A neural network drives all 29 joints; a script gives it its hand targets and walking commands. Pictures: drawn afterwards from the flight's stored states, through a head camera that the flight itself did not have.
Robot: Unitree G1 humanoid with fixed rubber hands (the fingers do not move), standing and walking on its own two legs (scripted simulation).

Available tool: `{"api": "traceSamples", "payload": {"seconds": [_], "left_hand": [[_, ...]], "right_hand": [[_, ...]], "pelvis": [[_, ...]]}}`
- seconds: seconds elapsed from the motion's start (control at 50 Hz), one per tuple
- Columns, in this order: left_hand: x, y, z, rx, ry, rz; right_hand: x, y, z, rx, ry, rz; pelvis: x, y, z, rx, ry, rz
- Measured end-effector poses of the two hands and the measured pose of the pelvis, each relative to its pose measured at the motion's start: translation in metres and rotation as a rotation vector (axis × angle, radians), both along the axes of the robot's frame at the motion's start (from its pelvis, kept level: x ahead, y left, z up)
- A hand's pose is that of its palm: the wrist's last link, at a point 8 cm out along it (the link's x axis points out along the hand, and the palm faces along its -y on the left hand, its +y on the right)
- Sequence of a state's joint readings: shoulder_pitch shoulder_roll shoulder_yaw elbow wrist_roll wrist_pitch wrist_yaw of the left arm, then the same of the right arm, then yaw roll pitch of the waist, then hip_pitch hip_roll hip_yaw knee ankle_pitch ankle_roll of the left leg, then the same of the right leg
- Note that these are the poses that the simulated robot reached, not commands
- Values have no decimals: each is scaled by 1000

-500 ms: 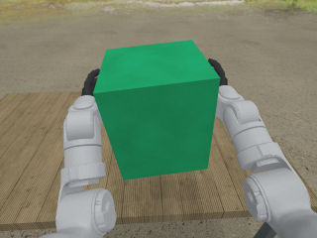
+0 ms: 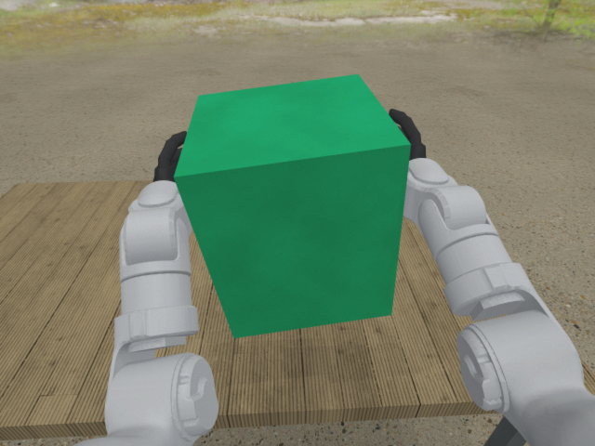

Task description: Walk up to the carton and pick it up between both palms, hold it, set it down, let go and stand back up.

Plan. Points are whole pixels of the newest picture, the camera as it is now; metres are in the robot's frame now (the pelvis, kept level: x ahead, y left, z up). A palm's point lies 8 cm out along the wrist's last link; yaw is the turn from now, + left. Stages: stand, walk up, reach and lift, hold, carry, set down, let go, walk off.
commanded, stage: hold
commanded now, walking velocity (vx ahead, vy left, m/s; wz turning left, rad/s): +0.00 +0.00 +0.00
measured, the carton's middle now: (296, 206) +0.36 +0.00 +0.22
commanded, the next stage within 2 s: none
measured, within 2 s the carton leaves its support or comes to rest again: neither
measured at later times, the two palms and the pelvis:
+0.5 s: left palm (174, 197) +0.37 +0.16 +0.24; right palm (410, 175) +0.37 -0.15 +0.25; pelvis +0.01 +0.00 +0.00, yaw +0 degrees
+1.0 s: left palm (171, 193) +0.37 +0.16 +0.24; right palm (409, 170) +0.37 -0.14 +0.26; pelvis +0.00 +0.00 +0.00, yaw +0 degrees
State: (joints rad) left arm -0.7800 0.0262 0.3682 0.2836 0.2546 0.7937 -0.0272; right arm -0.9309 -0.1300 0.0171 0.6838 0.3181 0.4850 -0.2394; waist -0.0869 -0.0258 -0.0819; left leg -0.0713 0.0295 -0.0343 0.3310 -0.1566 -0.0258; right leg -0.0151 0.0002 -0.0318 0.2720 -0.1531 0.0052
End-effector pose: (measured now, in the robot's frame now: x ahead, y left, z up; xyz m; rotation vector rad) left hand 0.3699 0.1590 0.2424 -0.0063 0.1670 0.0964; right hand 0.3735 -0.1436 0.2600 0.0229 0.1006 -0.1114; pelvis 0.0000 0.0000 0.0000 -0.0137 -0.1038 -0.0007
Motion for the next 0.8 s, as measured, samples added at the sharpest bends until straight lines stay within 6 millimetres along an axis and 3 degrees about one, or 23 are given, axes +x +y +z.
{"api": "traceSamples", "payload": {"seconds": [0.42, 0.8], "left_hand": [[-1, -2, -8, 12, -9, 2], [-2, -1, -2, 3, -6, 4]], "right_hand": [[0, -2, -10, -3, -8, 2], [-1, -1, -4, -1, -3, 1]], "pelvis": [[7, 3, -1, -3, -13, -2], [3, 1, 0, -1, -11, -1]]}}
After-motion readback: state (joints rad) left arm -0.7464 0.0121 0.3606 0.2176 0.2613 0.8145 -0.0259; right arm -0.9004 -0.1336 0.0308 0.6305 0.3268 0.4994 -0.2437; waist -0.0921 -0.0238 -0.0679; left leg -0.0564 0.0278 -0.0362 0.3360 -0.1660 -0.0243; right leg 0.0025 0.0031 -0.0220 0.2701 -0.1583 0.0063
